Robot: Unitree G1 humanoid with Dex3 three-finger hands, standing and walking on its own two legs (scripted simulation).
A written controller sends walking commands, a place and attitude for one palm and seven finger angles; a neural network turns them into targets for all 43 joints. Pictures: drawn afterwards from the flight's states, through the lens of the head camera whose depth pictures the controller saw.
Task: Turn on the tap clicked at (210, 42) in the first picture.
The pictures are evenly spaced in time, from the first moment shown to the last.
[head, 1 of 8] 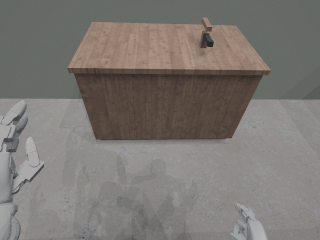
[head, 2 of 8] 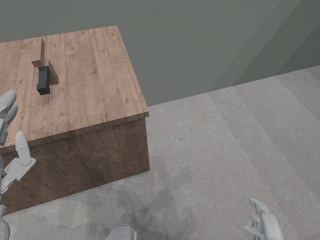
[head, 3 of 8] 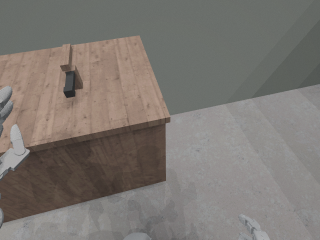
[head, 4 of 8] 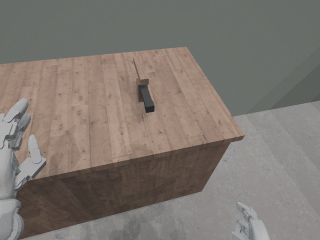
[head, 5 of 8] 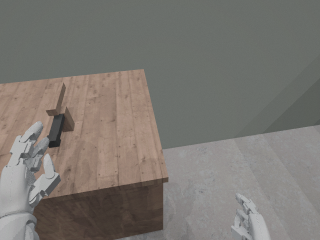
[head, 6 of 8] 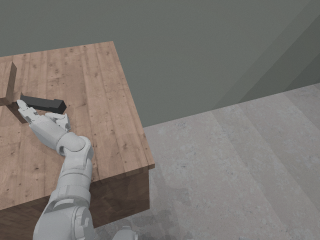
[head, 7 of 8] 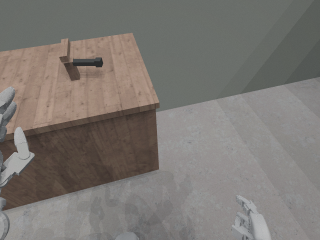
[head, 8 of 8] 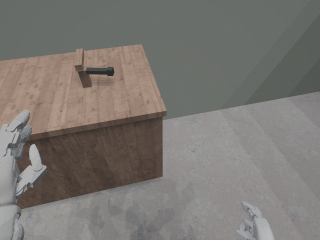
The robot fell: no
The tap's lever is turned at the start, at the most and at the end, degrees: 0 73 73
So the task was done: yes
